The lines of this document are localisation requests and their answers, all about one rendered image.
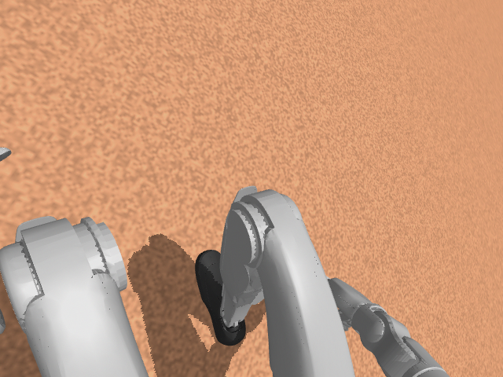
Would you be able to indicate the right robot arm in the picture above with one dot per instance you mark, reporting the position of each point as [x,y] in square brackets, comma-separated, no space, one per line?
[389,340]

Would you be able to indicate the right robot foot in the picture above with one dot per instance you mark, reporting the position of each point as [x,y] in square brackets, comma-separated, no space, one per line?
[209,282]

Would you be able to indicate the right robot hand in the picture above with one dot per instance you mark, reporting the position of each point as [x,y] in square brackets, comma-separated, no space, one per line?
[347,299]

